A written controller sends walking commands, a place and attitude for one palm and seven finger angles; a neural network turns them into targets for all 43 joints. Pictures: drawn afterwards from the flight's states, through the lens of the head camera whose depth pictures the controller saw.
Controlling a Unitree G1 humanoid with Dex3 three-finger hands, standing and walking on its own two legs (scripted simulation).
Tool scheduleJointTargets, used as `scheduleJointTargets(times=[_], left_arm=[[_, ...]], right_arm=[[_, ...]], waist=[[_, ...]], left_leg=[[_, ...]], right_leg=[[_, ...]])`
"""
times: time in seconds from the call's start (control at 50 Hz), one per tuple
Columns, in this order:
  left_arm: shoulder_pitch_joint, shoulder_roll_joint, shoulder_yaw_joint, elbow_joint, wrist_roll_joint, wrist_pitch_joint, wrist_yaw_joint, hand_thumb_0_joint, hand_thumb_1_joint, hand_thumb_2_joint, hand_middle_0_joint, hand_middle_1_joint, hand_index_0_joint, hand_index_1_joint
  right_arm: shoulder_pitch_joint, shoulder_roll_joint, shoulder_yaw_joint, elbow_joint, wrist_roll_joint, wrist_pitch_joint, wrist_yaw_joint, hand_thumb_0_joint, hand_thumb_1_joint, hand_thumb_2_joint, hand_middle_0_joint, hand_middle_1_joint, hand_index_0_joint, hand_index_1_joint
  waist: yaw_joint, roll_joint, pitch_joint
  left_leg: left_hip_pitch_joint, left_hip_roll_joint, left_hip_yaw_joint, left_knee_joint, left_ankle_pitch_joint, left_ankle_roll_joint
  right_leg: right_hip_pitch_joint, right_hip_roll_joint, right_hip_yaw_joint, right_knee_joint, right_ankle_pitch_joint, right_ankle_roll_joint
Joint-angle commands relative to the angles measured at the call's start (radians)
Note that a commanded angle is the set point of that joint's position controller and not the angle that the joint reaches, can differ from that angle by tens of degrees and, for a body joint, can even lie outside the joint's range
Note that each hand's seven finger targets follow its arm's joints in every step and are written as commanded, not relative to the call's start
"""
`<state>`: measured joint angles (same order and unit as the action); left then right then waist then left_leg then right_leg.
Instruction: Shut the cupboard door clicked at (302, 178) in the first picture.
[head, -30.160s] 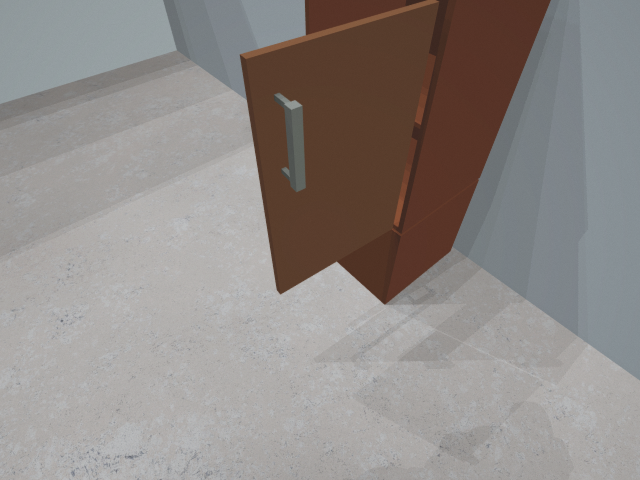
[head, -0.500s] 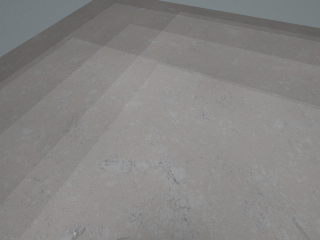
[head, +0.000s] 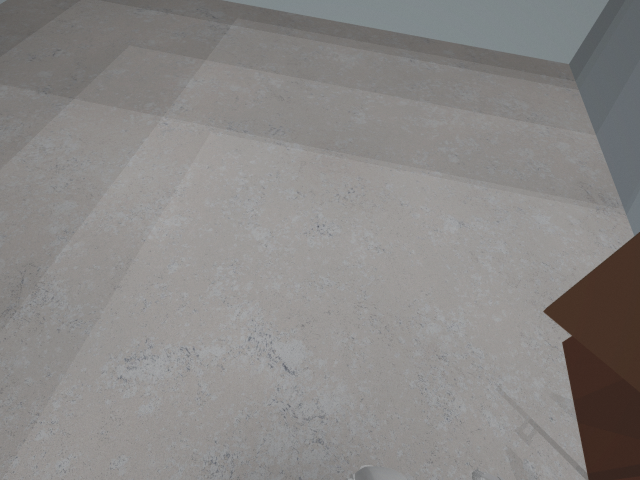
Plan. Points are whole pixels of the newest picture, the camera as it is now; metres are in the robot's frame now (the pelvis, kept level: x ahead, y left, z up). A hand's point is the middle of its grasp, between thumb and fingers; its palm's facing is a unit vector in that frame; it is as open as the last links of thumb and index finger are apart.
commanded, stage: turn to face it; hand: left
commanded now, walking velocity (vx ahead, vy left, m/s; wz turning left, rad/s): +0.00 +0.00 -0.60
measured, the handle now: out of the picture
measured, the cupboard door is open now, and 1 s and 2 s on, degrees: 51 51 51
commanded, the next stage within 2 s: take the last steps up to it in 1.30 s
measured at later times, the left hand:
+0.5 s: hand (234, 460) +0.16 +0.12 -0.15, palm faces -0.29 -0.92 -0.26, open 7.4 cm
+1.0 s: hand (260, 388) +0.26 +0.10 -0.16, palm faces -0.54 -0.81 -0.24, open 7.4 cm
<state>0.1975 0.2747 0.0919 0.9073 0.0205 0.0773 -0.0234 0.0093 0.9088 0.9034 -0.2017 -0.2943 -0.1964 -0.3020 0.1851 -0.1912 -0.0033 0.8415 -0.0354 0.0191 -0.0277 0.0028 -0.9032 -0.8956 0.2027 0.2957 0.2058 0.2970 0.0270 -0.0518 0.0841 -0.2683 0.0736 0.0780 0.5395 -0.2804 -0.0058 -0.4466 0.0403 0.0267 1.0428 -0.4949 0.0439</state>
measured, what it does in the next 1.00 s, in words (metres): steps on the spot, turning right: right foot, then left foot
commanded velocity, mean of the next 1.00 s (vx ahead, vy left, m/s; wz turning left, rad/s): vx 0.00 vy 0.00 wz -0.57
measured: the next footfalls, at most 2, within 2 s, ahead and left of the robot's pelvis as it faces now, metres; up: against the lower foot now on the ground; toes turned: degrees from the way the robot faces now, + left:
right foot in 0.24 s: +0.02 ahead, -0.14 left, +0.00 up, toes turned -14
left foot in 0.70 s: +0.16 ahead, +0.06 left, +0.00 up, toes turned -23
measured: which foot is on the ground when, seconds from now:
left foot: down 0.00-0.24, up 0.26-0.68, down 0.70-1.00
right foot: up 0.00-0.22, down 0.24-0.70, up 0.72-1.00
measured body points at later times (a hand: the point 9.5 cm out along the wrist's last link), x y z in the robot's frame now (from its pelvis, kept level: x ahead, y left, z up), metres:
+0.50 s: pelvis +0.02 -0.05 +0.01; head +0.06 -0.07 +0.45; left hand +0.17 +0.17 -0.13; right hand +0.02 -0.32 -0.14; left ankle +0.06 +0.11 -0.67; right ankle -0.01 -0.13 -0.74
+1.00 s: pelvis +0.06 -0.03 +0.00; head +0.10 -0.05 +0.45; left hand +0.29 +0.15 -0.14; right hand -0.03 -0.27 -0.13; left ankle +0.12 +0.08 -0.74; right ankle -0.03 -0.13 -0.69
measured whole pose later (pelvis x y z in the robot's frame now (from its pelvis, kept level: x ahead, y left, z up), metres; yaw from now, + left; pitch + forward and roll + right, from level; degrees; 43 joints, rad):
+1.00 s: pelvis +0.06 -0.03 +0.00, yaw -35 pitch +0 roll -2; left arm 0.16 0.27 0.08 0.90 0.02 0.08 -0.04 0.01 0.91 0.90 -0.20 -0.29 -0.19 -0.30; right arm 0.23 -0.21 -0.02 0.87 -0.04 0.03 -0.02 0.00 -0.90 -0.90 0.20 0.30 0.21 0.30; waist 0.00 0.01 0.10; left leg -0.23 0.14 0.18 0.52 -0.29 -0.02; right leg -0.38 -0.02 -0.04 0.84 -0.45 0.05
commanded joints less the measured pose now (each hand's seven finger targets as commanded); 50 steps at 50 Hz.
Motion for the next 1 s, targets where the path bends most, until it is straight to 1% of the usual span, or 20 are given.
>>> scheduleJointTargets(times=[0.0,0.12,0.18,0.2,0.22,0.24,0.26,0.28,0.36,0.54,0.58,0.62,0.64,0.66,0.68,0.7,0.74,0.82,0.92,0.98], left_arm=[[-0.034,0.042,0.012,-0.097,-0.004,-0.018,-0.017,0.000,0.900,0.900,-0.200,-0.300,-0.200,-0.300],[-0.073,0.029,-0.002,-0.115,-0.003,-0.028,-0.021,0.000,0.900,0.900,-0.200,-0.300,-0.200,-0.300],[0.029,0.057,0.007,-0.082,-0.002,-0.041,-0.017,0.000,0.900,0.900,-0.200,-0.300,-0.200,-0.300],[0.096,0.133,0.020,-0.059,0.006,-0.052,-0.008,0.000,0.900,0.900,-0.200,-0.300,-0.200,-0.300],[0.142,0.247,0.043,-0.045,0.012,-0.065,0.010,0.000,0.900,0.900,-0.200,-0.300,-0.200,-0.300],[0.166,0.264,0.044,-0.039,-0.004,-0.061,0.024,0.000,0.900,0.900,-0.200,-0.300,-0.200,-0.300],[0.109,0.217,0.039,-0.051,-0.005,-0.061,0.032,0.000,0.900,0.900,-0.200,-0.300,-0.200,-0.300],[0.046,0.188,0.035,-0.063,-0.004,-0.061,0.036,0.000,0.900,0.900,-0.200,-0.300,-0.200,-0.300],[-0.014,0.140,0.013,-0.086,-0.004,-0.070,0.034,0.000,0.900,0.900,-0.200,-0.300,-0.200,-0.300],[0.047,0.165,0.028,-0.060,0.004,-0.065,0.035,0.000,0.900,0.900,-0.200,-0.300,-0.200,-0.300],[0.015,0.165,0.032,-0.067,0.005,-0.061,0.035,0.000,0.900,0.900,-0.200,-0.300,-0.200,-0.300],[-0.032,0.154,0.029,-0.072,-0.001,-0.053,0.035,0.000,0.900,0.900,-0.200,-0.300,-0.200,-0.300],[-0.032,0.122,0.021,-0.083,-0.010,-0.049,0.032,0.000,0.900,0.900,-0.200,-0.300,-0.200,-0.300],[0.005,0.062,0.012,-0.092,-0.019,-0.045,0.026,0.000,0.900,0.900,-0.200,-0.300,-0.200,-0.300],[0.011,0.054,0.007,-0.104,-0.018,-0.044,0.021,0.000,0.900,0.900,-0.200,-0.300,-0.200,-0.300],[-0.003,0.076,0.012,-0.110,-0.008,-0.041,0.017,0.000,0.900,0.900,-0.200,-0.300,-0.200,-0.300],[0.007,0.087,0.025,-0.081,0.007,-0.032,0.002,0.000,0.900,0.900,-0.200,-0.300,-0.200,-0.300],[-0.018,0.052,0.013,-0.082,-0.002,-0.021,-0.017,0.000,0.900,0.900,-0.200,-0.300,-0.200,-0.300],[-0.075,0.023,-0.004,-0.098,-0.001,-0.027,-0.018,0.000,0.900,0.900,-0.200,-0.300,-0.200,-0.300],[-0.050,0.023,-0.008,-0.088,-0.004,-0.034,-0.014,0.000,0.900,0.900,-0.200,-0.300,-0.200,-0.300]], right_arm=[[0.061,-0.219,-0.067,-0.053,0.002,-0.019,-0.020,0.000,-0.900,-0.900,0.200,0.300,0.200,0.300],[0.096,-0.249,-0.089,-0.025,0.004,-0.010,-0.005,0.000,-0.900,-0.900,0.200,0.300,0.200,0.300],[0.050,-0.255,-0.097,-0.031,0.013,-0.005,0.002,0.000,-0.900,-0.900,0.200,0.300,0.200,0.300],[0.051,-0.212,-0.093,-0.042,0.024,-0.004,0.008,0.000,-0.900,-0.900,0.200,0.300,0.200,0.300],[-0.003,-0.122,-0.070,-0.094,0.024,-0.003,0.016,0.000,-0.900,-0.900,0.200,0.300,0.200,0.300],[-0.029,-0.164,-0.069,-0.100,0.023,0.011,0.005,0.000,-0.900,-0.900,0.200,0.300,0.200,0.300],[-0.030,-0.161,-0.074,-0.083,0.025,0.016,0.003,0.000,-0.900,-0.900,0.200,0.300,0.200,0.300],[-0.029,-0.161,-0.076,-0.068,0.023,0.013,0.002,0.000,-0.900,-0.900,0.200,0.300,0.200,0.300],[0.011,-0.149,-0.072,-0.026,0.019,0.015,0.016,0.000,-0.900,-0.900,0.200,0.300,0.200,0.300],[-0.060,-0.142,-0.069,-0.059,0.029,0.002,0.005,0.000,-0.900,-0.900,0.200,0.300,0.200,0.300],[-0.025,-0.140,-0.068,-0.055,0.033,-0.004,0.001,0.000,-0.900,-0.900,0.200,0.300,0.200,0.300],[0.057,-0.146,-0.069,-0.028,0.036,-0.010,-0.002,0.000,-0.900,-0.900,0.200,0.300,0.200,0.300],[0.091,-0.177,-0.073,-0.017,0.031,-0.018,-0.008,0.000,-0.900,-0.900,0.200,0.300,0.200,0.300],[0.119,-0.261,-0.085,-0.017,0.017,-0.029,-0.011,0.000,-0.900,-0.900,0.200,0.300,0.200,0.300],[0.129,-0.304,-0.091,-0.033,0.010,-0.021,-0.014,0.000,-0.900,-0.900,0.200,0.300,0.200,0.300],[0.111,-0.290,-0.082,-0.052,0.002,-0.015,-0.014,0.000,-0.900,-0.900,0.200,0.300,0.200,0.300],[0.028,-0.243,-0.068,-0.070,0.000,-0.024,-0.015,0.000,-0.900,-0.900,0.200,0.300,0.200,0.300],[0.039,-0.221,-0.064,-0.061,0.004,-0.020,-0.021,0.000,-0.900,-0.900,0.200,0.300,0.200,0.300],[0.113,-0.238,-0.083,-0.019,0.004,-0.014,-0.010,0.000,-0.900,-0.900,0.200,0.300,0.200,0.300],[0.097,-0.253,-0.091,-0.007,0.006,-0.011,-0.003,0.000,-0.900,-0.900,0.200,0.300,0.200,0.300]], waist=[[-0.038,0.244,-0.111],[-0.064,0.294,-0.125],[0.003,0.217,-0.146],[0.034,0.032,-0.176],[0.063,-0.294,-0.141],[0.074,-0.229,-0.147],[0.039,-0.172,-0.100],[0.016,-0.215,-0.082],[-0.032,-0.079,-0.123],[0.000,-0.071,-0.119],[-0.021,-0.083,-0.123],[-0.066,-0.070,-0.126],[-0.075,0.001,-0.142],[-0.073,0.250,-0.176],[-0.068,0.373,-0.158],[-0.067,0.254,-0.120],[-0.026,0.254,-0.082],[-0.032,0.238,-0.102],[-0.071,0.256,-0.134],[-0.055,0.281,-0.139]], left_leg=[[0.174,0.249,-0.113,-0.175,0.493,0.134],[0.182,0.277,-0.028,-0.112,0.479,0.124],[0.070,0.243,0.041,0.041,0.336,0.045],[-0.052,0.170,0.096,0.210,0.159,-0.016],[-0.328,0.008,0.120,0.449,-0.357,-0.072],[-0.352,0.016,-0.038,0.594,-0.375,-0.062],[-0.386,0.040,-0.092,0.650,-0.288,-0.058],[-0.405,0.048,-0.093,0.661,-0.240,-0.064],[-0.292,0.026,-0.071,0.562,-0.099,-0.088],[-0.246,-0.026,-0.077,0.301,-0.151,-0.087],[-0.153,-0.037,-0.080,0.185,-0.128,-0.078],[0.027,-0.045,-0.077,-0.029,0.041,-0.076],[0.158,0.005,-0.106,-0.142,0.107,-0.060],[0.272,0.216,-0.320,-0.223,0.201,0.013],[0.233,0.391,-0.448,-0.252,0.307,0.121],[0.117,0.405,-0.429,-0.249,0.270,0.171],[0.063,0.329,-0.332,-0.266,0.248,0.151],[0.158,0.255,-0.122,-0.194,0.429,0.135],[0.202,0.264,-0.046,-0.137,0.507,0.135],[0.169,0.276,-0.020,-0.091,0.486,0.118]], right_leg=[[-0.076,-0.059,-0.041,0.022,0.023,0.018],[0.061,-0.041,-0.121,-0.274,0.044,-0.003],[0.284,-0.035,-0.126,-0.560,0.289,-0.031],[0.427,-0.154,0.032,-0.677,0.426,-0.074],[0.502,-0.391,0.392,-0.719,0.733,-0.189],[0.438,-0.448,0.425,-0.723,0.769,-0.271],[0.397,-0.398,0.374,-0.744,0.639,-0.269],[0.375,-0.355,0.375,-0.744,0.587,-0.255],[0.330,-0.247,0.209,-0.694,0.683,-0.213],[0.367,-0.253,0.352,-0.662,0.729,-0.252],[0.310,-0.243,0.375,-0.636,0.725,-0.238],[0.202,-0.189,0.356,-0.574,0.620,-0.173],[0.110,-0.118,0.307,-0.515,0.505,-0.125],[-0.031,0.021,0.187,-0.355,0.196,-0.065],[-0.081,0.041,0.040,-0.126,-0.149,-0.025],[-0.041,-0.009,0.051,0.011,-0.132,-0.024],[-0.075,-0.034,0.030,0.111,-0.045,-0.005],[-0.076,-0.061,-0.035,0.047,0.025,0.014],[0.022,-0.047,-0.102,-0.207,0.035,0.006],[0.119,-0.036,-0.123,-0.355,0.098,-0.014]])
